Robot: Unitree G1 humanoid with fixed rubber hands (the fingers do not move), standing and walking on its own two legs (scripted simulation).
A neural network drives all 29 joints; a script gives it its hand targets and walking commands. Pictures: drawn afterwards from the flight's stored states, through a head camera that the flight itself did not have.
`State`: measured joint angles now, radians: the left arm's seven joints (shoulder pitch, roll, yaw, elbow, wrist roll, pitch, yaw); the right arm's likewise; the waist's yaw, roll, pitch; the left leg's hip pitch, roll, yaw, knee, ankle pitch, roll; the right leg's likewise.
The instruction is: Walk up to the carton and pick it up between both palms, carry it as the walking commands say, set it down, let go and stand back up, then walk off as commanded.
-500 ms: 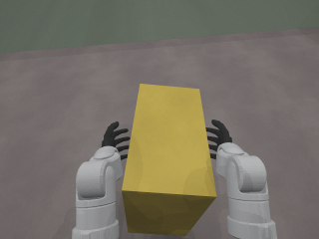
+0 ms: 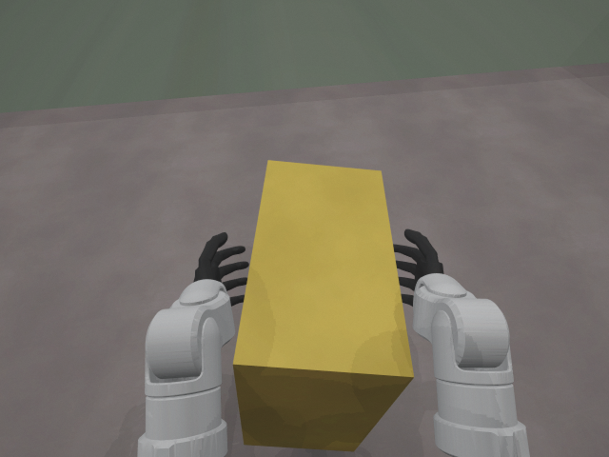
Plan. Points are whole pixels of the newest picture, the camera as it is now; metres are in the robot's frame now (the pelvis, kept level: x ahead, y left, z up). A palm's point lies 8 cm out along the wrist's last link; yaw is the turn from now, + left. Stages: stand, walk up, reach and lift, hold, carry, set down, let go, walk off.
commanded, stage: carry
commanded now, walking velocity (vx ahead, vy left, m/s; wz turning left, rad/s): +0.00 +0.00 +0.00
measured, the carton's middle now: (311, 309) +0.33 +0.01 -0.01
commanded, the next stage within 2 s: none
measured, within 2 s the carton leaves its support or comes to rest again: neither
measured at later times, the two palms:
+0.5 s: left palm (213, 296) +0.29 +0.13 +0.10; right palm (428, 293) +0.29 -0.13 +0.10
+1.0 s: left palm (205, 322) +0.25 +0.13 +0.11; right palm (435, 314) +0.26 -0.12 +0.10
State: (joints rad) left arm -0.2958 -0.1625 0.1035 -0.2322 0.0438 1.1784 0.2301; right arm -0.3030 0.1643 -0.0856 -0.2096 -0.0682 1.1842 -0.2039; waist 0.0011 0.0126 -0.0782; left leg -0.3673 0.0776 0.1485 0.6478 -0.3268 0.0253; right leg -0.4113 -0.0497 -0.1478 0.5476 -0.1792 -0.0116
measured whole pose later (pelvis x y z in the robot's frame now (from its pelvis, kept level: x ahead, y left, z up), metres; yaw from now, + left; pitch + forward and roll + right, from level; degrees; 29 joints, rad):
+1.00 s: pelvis -0.03 -0.01 +0.00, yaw +2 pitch +0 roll -1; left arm -0.30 -0.16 0.10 -0.18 0.05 1.18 0.23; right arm -0.29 0.16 -0.09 -0.17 -0.09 1.19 -0.19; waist 0.00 0.01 -0.10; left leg -0.37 0.05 0.13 0.65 -0.28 0.03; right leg -0.41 -0.08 -0.17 0.57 -0.16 -0.01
